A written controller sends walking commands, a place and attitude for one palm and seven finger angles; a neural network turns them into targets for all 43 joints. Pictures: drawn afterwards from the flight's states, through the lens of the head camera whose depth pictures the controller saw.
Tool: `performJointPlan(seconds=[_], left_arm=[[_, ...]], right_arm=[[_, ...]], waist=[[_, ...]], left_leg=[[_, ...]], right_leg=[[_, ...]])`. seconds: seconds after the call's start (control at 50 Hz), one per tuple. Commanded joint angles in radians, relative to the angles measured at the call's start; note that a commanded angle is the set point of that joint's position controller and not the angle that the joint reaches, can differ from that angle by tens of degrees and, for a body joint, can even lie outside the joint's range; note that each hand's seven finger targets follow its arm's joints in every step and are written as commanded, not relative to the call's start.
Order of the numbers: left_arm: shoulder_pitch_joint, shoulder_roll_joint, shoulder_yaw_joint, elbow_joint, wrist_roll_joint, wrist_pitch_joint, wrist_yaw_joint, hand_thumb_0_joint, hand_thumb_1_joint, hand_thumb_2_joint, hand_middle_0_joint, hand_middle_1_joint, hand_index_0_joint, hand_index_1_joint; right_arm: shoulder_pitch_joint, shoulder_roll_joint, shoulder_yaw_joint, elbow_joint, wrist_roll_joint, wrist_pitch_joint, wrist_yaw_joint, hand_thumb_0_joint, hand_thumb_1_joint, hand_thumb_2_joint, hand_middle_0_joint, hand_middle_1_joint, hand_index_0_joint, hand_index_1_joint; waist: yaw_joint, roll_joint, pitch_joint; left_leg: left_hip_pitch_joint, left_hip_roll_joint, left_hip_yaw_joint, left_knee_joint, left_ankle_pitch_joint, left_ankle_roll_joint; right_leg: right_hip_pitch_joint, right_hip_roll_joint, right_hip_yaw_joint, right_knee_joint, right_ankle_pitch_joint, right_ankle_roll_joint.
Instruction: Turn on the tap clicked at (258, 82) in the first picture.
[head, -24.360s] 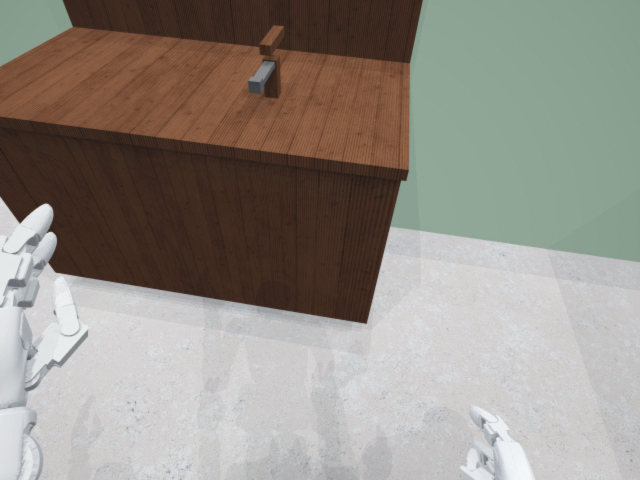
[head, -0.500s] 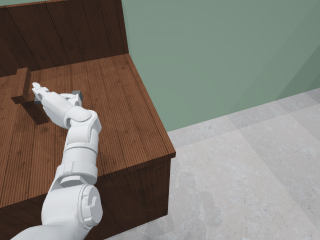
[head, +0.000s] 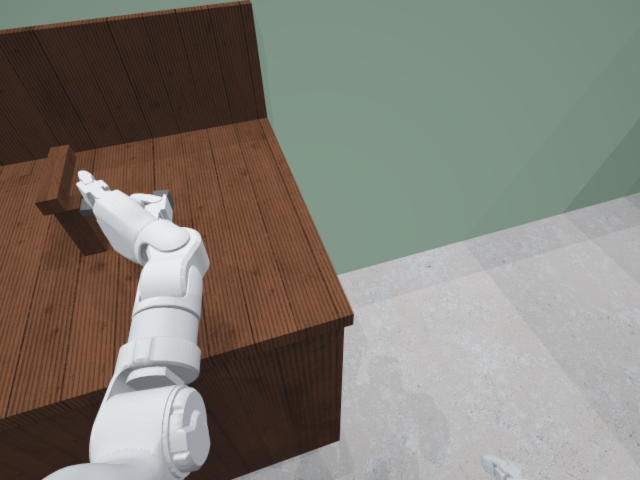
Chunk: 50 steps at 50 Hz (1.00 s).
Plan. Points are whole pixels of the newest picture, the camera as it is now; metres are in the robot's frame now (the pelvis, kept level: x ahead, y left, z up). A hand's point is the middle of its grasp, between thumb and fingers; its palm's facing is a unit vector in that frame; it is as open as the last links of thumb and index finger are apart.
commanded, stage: draw the hand back beside the body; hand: left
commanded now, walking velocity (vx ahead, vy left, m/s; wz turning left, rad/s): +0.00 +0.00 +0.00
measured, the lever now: (162, 202) +0.49 +0.28 +0.08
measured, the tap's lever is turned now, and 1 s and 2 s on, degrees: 76 76 76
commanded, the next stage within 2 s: step back with the hand held close in 1.54 s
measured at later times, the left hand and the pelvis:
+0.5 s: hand (120, 269) +0.31 +0.25 +0.14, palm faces +0.40 -0.89 -0.24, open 7.7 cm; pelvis -0.01 +0.01 +0.01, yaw -3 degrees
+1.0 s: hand (66, 322) +0.22 +0.25 +0.17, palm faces +0.38 -0.88 -0.28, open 7.5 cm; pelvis -0.03 +0.02 +0.01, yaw -2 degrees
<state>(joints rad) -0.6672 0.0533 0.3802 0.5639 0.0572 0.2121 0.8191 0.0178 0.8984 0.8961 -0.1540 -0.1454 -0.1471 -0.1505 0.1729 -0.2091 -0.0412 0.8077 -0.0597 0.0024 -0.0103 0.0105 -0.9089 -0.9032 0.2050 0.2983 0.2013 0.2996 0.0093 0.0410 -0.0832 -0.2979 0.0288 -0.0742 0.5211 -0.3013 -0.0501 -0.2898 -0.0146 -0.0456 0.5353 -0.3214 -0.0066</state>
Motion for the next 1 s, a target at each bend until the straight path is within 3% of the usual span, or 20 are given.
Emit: performJointPlan(seconds=[0.0,0.02,0.04,0.06,0.08,0.12,0.16,0.2,0.22,0.24,0.26,0.3,0.32,0.42,0.48,0.54,0.64,0.72,0.84,0.98], left_arm=[[-0.466,0.17,-0.061,-0.252,0.058,-0.056,0.013,0.0,0.9,0.9,-0.15,-0.15,-0.15,-0.15],[-0.459,0.22,-0.021,-0.259,0.062,-0.058,0.014,0.0,0.9,0.9,-0.15,-0.15,-0.15,-0.15],[-0.482,0.188,-0.054,-0.277,0.063,-0.061,0.012,0.0,0.9,0.9,-0.15,-0.15,-0.15,-0.15],[-0.432,0.159,-0.218,-0.372,0.108,-0.071,-0.144,0.0,0.9,0.9,-0.151,-0.153,-0.151,-0.153],[-0.382,0.223,-0.147,-0.395,0.081,-0.076,-0.213,0.0,0.9,0.9,-0.152,-0.156,-0.152,-0.156],[-0.31,0.266,-0.132,-0.474,0.053,-0.087,-0.295,0.0,0.9,0.9,-0.154,-0.162,-0.154,-0.162],[-0.152,0.231,-0.164,-0.485,0.003,-0.089,-0.407,0.0,0.9,0.9,-0.156,-0.168,-0.156,-0.168],[-0.003,0.274,-0.113,-0.492,-0.063,-0.082,-0.509,0.0,0.9,0.9,-0.158,-0.174,-0.158,-0.174],[0.095,0.311,-0.043,-0.485,-0.101,-0.062,-0.526,0.0,0.9,0.9,-0.159,-0.177,-0.159,-0.177],[0.096,0.287,-0.053,-0.533,-0.134,-0.046,-0.532,0.0,0.9,0.9,-0.16,-0.18,-0.16,-0.18],[0.271,0.515,0.014,-0.476,-0.103,-0.114,-0.573,0.0,0.9,0.9,-0.161,-0.183,-0.161,-0.183],[0.331,0.488,0.0,-0.518,-0.122,-0.179,-0.629,0.0,0.9,0.9,-0.163,-0.189,-0.163,-0.189],[0.29,0.522,0.01,-0.593,-0.123,-0.205,-0.643,0.0,0.9,0.9,-0.164,-0.192,-0.164,-0.192],[0.13,0.46,-0.119,-0.857,-0.113,-0.308,-0.669,0.0,0.9,0.9,-0.169,-0.207,-0.169,-0.207],[0.155,0.401,-0.182,-0.838,-0.109,-0.336,-0.663,0.0,0.9,0.9,-0.172,-0.216,-0.172,-0.216],[0.251,0.35,-0.218,-0.738,-0.11,-0.341,-0.667,0.0,0.9,0.9,-0.175,-0.225,-0.175,-0.225],[0.429,0.413,-0.116,-0.712,-0.121,-0.356,-0.683,0.0,0.9,0.9,-0.18,-0.24,-0.18,-0.24],[0.557,0.499,0.0,-0.811,-0.129,-0.367,-0.692,0.0,0.9,0.9,-0.184,-0.252,-0.184,-0.252],[0.592,0.447,-0.048,-0.976,-0.123,-0.377,-0.696,0.0,0.9,0.9,-0.19,-0.27,-0.19,-0.27],[0.705,0.393,-0.094,-1.016,-0.117,-0.383,-0.693,0.0,0.9,0.9,-0.197,-0.291,-0.197,-0.291]], right_arm=[[-0.071,-0.105,-0.031,-0.117,0.001,-0.04,-0.007,0.0,-0.9,-0.9,0.2,0.3,0.2,0.3],[-0.072,-0.111,-0.034,-0.114,0.0,-0.035,-0.011,0.0,-0.9,-0.9,0.2,0.3,0.2,0.3],[-0.076,-0.106,-0.031,-0.117,0.001,-0.036,-0.009,0.0,-0.9,-0.9,0.2,0.3,0.2,0.3],[-0.049,-0.128,-0.038,-0.126,0.004,-0.009,-0.029,0.0,-0.9,-0.9,0.2,0.3,0.2,0.3],[-0.043,-0.127,-0.044,-0.155,0.019,-0.006,-0.045,0.0,-0.9,-0.9,0.2,0.3,0.2,0.3],[-0.047,-0.12,-0.036,-0.176,0.029,0.006,-0.066,0.0,-0.9,-0.9,0.2,0.3,0.2,0.3],[-0.054,-0.11,-0.025,-0.203,0.046,0.016,-0.076,0.0,-0.9,-0.9,0.2,0.3,0.2,0.3],[-0.066,-0.113,-0.015,-0.228,0.064,0.025,-0.087,0.0,-0.9,-0.9,0.2,0.3,0.2,0.3],[-0.087,-0.113,-0.009,-0.24,0.075,0.032,-0.094,0.0,-0.9,-0.9,0.2,0.3,0.2,0.3],[-0.113,-0.105,0.003,-0.255,0.087,0.03,-0.097,0.0,-0.9,-0.9,0.2,0.3,0.2,0.3],[-0.046,-0.118,-0.01,-0.235,0.062,0.018,-0.073,0.0,-0.9,-0.9,0.2,0.3,0.2,0.3],[-0.074,-0.112,-0.005,-0.268,0.071,0.007,-0.06,0.0,-0.9,-0.9,0.2,0.3,0.2,0.3],[-0.085,-0.117,-0.008,-0.274,0.073,0.002,-0.058,0.0,-0.9,-0.9,0.2,0.3,0.2,0.3],[-0.112,-0.121,-0.007,-0.296,0.068,-0.083,-0.058,0.0,-0.9,-0.9,0.2,0.3,0.2,0.3],[-0.102,-0.13,-0.007,-0.279,0.064,-0.12,-0.063,0.0,-0.9,-0.9,0.2,0.3,0.2,0.3],[-0.107,-0.129,-0.003,-0.262,0.066,-0.123,-0.067,0.0,-0.9,-0.9,0.2,0.3,0.2,0.3],[-0.131,-0.124,0.004,-0.275,0.066,-0.096,-0.066,0.0,-0.9,-0.9,0.2,0.3,0.2,0.3],[-0.141,-0.113,0.006,-0.29,0.059,-0.082,-0.058,0.0,-0.9,-0.9,0.2,0.3,0.2,0.3],[-0.142,-0.102,0.009,-0.309,0.056,-0.109,-0.053,0.0,-0.9,-0.9,0.2,0.3,0.2,0.3],[-0.138,-0.116,-0.003,-0.297,0.053,-0.139,-0.057,0.0,-0.9,-0.9,0.2,0.3,0.2,0.3]], waist=[[-0.002,-0.059,-0.291],[0.007,-0.05,-0.298],[0.0,-0.036,-0.3],[-0.048,-0.1,-0.328],[-0.025,-0.084,-0.352],[0.002,-0.031,-0.376],[0.011,-0.064,-0.325],[0.038,-0.105,-0.27],[0.071,-0.082,-0.249],[0.072,-0.102,-0.225],[0.042,-0.118,-0.147],[0.051,-0.137,-0.099],[0.051,-0.03,-0.108],[-0.003,0.082,-0.094],[-0.013,0.08,-0.083],[-0.013,-0.022,-0.015],[0.028,-0.089,-0.014],[0.057,-0.004,-0.038],[0.035,0.083,0.019],[0.03,-0.009,0.03]], left_leg=[[0.078,-0.038,0.105,-0.006,0.397,0.05],[0.084,-0.037,0.1,-0.007,0.4,0.048],[0.085,-0.036,0.102,-0.006,0.401,0.047],[0.134,-0.035,0.117,0.011,0.449,0.066],[0.151,-0.035,0.122,0.012,0.484,0.075],[0.184,-0.035,0.117,-0.001,0.53,0.073],[0.181,-0.029,0.115,-0.013,0.531,0.074],[0.161,-0.026,0.119,-0.043,0.498,0.075],[0.152,-0.025,0.119,-0.06,0.478,0.071],[0.147,-0.027,0.122,-0.079,0.448,0.071],[0.156,-0.023,0.128,-0.094,0.414,0.079],[0.126,-0.028,0.131,-0.112,0.408,0.082],[0.159,-0.032,0.135,-0.12,0.402,0.076],[0.276,-0.033,0.124,-0.134,0.355,0.071],[0.306,-0.034,0.1,-0.152,0.302,0.068],[0.276,-0.033,0.09,-0.183,0.194,0.07],[0.217,-0.037,0.094,-0.213,0.137,0.073],[0.208,-0.034,0.096,-0.212,0.193,0.064],[0.213,-0.029,0.097,-0.208,0.175,0.058],[0.239,-0.024,0.093,-0.206,0.162,0.064]], right_leg=[[0.153,0.008,-0.038,-0.036,0.425,-0.015],[0.156,0.01,-0.037,-0.039,0.418,-0.016],[0.151,0.007,-0.036,-0.034,0.419,-0.018],[0.169,0.014,-0.013,0.003,0.529,-0.02],[0.206,0.016,-0.008,-0.002,0.592,-0.022],[0.259,0.017,0.0,-0.004,0.633,-0.022],[0.263,0.022,-0.001,-0.013,0.643,-0.018],[0.298,0.023,0.003,-0.037,0.653,-0.015],[0.321,0.023,0.002,-0.054,0.622,-0.018],[0.327,0.019,0.003,-0.071,0.599,-0.013],[0.299,0.001,0.02,-0.078,0.632,0.01],[0.301,0.008,0.017,-0.089,0.602,0.005],[0.3,0.008,0.023,-0.103,0.558,-0.003],[0.197,0.031,0.023,-0.159,0.409,-0.009],[0.167,0.038,0.013,-0.164,0.332,-0.014],[0.149,0.038,0.006,-0.186,0.223,-0.011],[0.21,0.028,0.009,-0.209,0.168,-0.01],[0.269,0.026,0.014,-0.214,0.228,-0.016],[0.224,0.025,0.011,-0.225,0.206,-0.018],[0.197,0.031,0.01,-0.228,0.185,-0.012]])
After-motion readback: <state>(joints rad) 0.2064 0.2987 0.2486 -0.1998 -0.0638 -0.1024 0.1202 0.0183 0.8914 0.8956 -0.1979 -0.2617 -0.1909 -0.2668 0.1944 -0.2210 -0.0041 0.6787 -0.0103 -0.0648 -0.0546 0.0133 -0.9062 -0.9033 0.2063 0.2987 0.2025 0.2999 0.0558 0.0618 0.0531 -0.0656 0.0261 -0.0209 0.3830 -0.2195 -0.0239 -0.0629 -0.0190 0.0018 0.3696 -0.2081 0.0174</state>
